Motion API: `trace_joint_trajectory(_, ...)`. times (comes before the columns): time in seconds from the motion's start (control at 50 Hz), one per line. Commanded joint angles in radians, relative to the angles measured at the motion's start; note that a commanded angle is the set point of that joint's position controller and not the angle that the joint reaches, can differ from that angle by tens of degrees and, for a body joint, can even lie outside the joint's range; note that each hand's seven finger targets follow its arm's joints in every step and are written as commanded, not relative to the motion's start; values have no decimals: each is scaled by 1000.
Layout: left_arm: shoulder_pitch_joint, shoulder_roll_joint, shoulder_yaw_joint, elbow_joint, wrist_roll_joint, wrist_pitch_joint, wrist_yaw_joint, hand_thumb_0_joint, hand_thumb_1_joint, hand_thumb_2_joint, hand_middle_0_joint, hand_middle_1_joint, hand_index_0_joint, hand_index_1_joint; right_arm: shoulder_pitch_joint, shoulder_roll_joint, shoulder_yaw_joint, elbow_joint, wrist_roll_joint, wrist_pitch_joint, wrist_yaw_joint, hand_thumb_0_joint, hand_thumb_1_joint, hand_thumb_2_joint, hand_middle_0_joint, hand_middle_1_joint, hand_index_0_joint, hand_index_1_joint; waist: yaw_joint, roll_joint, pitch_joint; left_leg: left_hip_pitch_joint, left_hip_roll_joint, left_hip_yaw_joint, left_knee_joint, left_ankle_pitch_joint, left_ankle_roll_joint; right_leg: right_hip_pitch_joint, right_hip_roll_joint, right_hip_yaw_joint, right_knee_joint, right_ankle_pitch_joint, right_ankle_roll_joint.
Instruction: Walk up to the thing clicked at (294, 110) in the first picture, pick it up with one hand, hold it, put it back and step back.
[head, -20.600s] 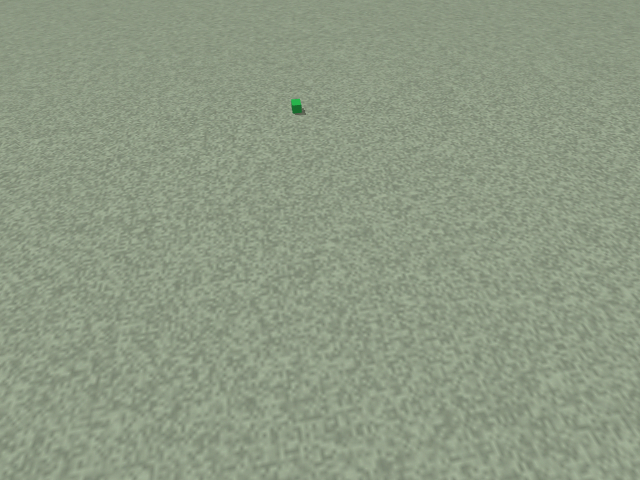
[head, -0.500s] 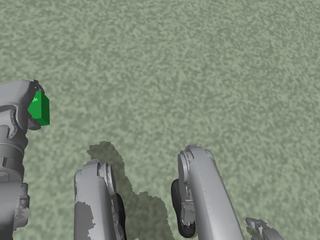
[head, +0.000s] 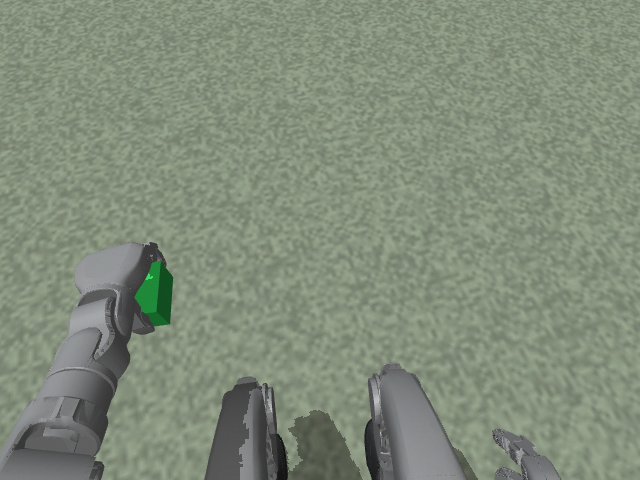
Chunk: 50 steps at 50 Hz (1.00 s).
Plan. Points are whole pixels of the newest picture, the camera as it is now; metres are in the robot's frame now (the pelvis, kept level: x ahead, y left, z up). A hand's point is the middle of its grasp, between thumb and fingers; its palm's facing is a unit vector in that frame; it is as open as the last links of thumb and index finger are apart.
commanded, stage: lift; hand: left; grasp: from above
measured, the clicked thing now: (146, 295) +0.40 +0.25 -0.11
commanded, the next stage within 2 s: hold in 0.62 s
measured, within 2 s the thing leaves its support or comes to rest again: neither
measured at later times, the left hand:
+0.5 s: hand (112, 266) +0.37 +0.22 +0.05, palm faces -0.43 -0.14 -0.89, open 10.2 cm
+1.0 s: hand (94, 222) +0.40 +0.22 +0.11, palm faces -0.42 -0.12 -0.90, open 10.2 cm
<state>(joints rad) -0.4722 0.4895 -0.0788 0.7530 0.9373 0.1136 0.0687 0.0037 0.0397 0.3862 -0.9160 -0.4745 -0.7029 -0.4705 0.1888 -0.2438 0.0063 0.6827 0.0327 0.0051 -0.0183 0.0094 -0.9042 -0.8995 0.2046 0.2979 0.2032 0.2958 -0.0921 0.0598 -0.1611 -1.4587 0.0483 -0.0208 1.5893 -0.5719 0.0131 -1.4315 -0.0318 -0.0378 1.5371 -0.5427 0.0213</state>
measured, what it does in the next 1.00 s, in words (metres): rises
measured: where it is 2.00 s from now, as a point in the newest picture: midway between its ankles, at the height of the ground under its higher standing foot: outside the picture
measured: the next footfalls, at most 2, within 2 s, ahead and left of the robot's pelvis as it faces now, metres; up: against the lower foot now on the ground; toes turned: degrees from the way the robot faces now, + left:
none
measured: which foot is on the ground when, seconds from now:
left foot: down 0.00-1.00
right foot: down 0.00-1.00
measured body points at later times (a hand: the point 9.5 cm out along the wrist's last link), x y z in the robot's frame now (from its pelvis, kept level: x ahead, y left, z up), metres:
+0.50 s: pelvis +0.04 +0.00 +0.13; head +0.11 -0.01 +0.58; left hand +0.39 +0.23 +0.10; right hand +0.13 -0.27 +0.00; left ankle +0.08 +0.11 -0.55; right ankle +0.09 -0.14 -0.54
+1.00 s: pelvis +0.08 +0.00 +0.17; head +0.11 -0.02 +0.62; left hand +0.41 +0.22 +0.16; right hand +0.18 -0.27 +0.04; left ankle +0.08 +0.11 -0.54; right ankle +0.09 -0.14 -0.54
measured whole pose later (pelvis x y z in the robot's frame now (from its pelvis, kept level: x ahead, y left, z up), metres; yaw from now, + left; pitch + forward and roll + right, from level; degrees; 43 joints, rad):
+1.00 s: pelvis +0.08 +0.00 +0.17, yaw +0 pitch +8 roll +0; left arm -0.35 0.33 -0.21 0.81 0.94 0.18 0.11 0.02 0.05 0.38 -0.98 -0.39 -0.71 -0.41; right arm 0.24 -0.25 -0.04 0.76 0.05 -0.03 -0.03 0.01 -0.90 -0.90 0.20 0.30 0.20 0.30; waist -0.03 0.05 -0.08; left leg -0.50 0.04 0.05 0.71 -0.36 0.00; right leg -0.50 -0.03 -0.01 0.70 -0.33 0.02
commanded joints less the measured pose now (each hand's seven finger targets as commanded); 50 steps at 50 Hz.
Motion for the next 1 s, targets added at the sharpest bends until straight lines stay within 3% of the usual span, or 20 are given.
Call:
trace_joint_trajectory(0.0,-276,199,42,-165,7,11,63,0,575,702,-1021,-510,-1003,-530,83,-151,-65,-63,9,-53,-41,0,-895,-899,200,300,200,300,-28,16,-412,419,-47,-14,-353,60,11,409,52,27,-352,70,-41)
trace_joint_trajectory(0.1,-257,154,15,-116,14,27,92,0,515,701,-993,-471,-959,-508,71,-155,-67,-36,12,-81,-61,0,-894,-899,200,300,200,300,-9,49,-353,575,-32,-50,-498,50,-5,472,57,25,-442,77,-42)
trace_joint_trajectory(0.3,-212,87,-33,-41,4,63,118,0,540,759,-1038,-471,-989,-523,80,-139,-68,-5,12,-105,-65,0,-894,-900,200,300,200,300,3,-8,-261,737,-48,-1,-663,209,-3,712,60,39,-655,193,-37)
trace_joint_trajectory(0.34,-233,97,-27,-78,4,61,118,0,553,764,-1044,-468,-994,-522,80,-140,-72,-6,11,-108,-63,0,-893,-899,200,300,200,300,20,19,-280,792,-46,0,-693,244,-7,751,59,37,-673,224,-37)
trace_joint_trajectory(0.42,-199,42,-52,-43,-1,68,123,0,549,736,-1047,-445,-996,-499,77,-135,-72,-5,8,-107,-57,0,-893,-899,200,300,200,300,17,-1,-227,848,-45,2,-758,273,-9,796,60,31,-731,252,-36)
trace_joint_trajectory(0.46,-218,66,-39,-74,-1,66,127,0,557,738,-1057,-437,-1005,-494,75,-139,-76,-9,9,-106,-55,0,-892,-898,200,300,200,300,25,7,-243,890,-44,3,-787,286,-11,830,60,33,-759,261,-36)
trace_joint_trajectory(0.54,-217,54,-51,-93,3,62,122,0,587,743,-1075,-429,-1024,-484,70,-136,-81,-8,11,-100,-51,0,-891,-896,200,300,200,300,35,-12,-248,949,-49,10,-821,362,-10,900,57,41,-798,333,-31)
trace_joint_trajectory(0.6,-221,44,-58,-93,0,67,122,0,614,735,-1095,-431,-1049,-481,73,-140,-81,-6,12,-97,-47,0,-891,-896,200,300,200,300,25,-36,-239,985,-52,20,-845,401,-6,947,55,41,-832,379,-27)
trace_joint_trajectory(0.7,-201,46,-53,-95,1,59,113,0,634,705,-1091,-437,-1059,-471,61,-138,-85,-8,13,-89,-42,0,-892,-896,200,300,200,300,45,-19,-225,1036,-53,27,-893,450,-12,989,59,32,-868,410,-30)
trace_joint_trajectory(0.76,-210,31,-69,-95,9,57,98,0,578,623,-1020,-415,-1000,-438,62,-139,-87,-8,17,-84,-37,0,-890,-894,200,300,200,300,41,-30,-211,1057,-54,28,-917,473,-11,1002,61,32,-887,432,-30)
trace_joint_trajectory(0.84,-196,39,-63,-124,14,58,89,0,583,641,-1038,-402,-1010,-432,56,-140,-89,-15,16,-77,-29,0,-890,-894,200,300,200,300,52,-41,-237,1090,-60,35,-929,534,-9,1067,58,41,-906,504,-24)
trace_joint_trajectory(0.88,-200,28,-72,-118,18,63,87,0,570,661,-1053,-377,-1011,-422,47,-141,-88,-19,18,-72,-27,0,-892,-895,200,300,200,300,56,-30,-197,1101,-60,40,-949,521,-12,1058,58,37,-920,484,-27)
trace_joint_trajectory(0.96,-185,30,-70,-137,22,65,77,0,562,618,-1039,-363,-1003,-402,51,-147,-94,-24,19,-66,-20,0,-892,-894,200,300,200,300,53,-41,-218,1134,-57,41,-957,578,-11,1080,60,34,-921,534,-28)
trace_joint_trajectory(0.98,-195,42,-63,-153,25,66,75,0,566,637,-1038,-376,-1001,-415,48,-148,-94,-29,18,-62,-19,0,-892,-894,200,300,200,300,66,-24,-209,1135,-58,42,-964,577,-12,1087,59,35,-930,533,-28)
